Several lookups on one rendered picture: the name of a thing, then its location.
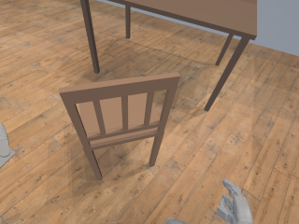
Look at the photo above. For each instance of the table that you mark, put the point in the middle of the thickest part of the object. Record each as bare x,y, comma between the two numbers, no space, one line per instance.
234,17

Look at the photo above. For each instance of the robot left hand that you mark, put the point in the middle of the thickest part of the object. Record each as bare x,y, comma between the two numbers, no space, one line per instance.
5,152

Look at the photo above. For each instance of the robot right hand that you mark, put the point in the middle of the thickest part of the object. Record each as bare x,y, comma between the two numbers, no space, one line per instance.
238,208

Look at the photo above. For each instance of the chair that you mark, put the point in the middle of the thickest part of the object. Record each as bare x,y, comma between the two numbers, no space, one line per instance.
119,111

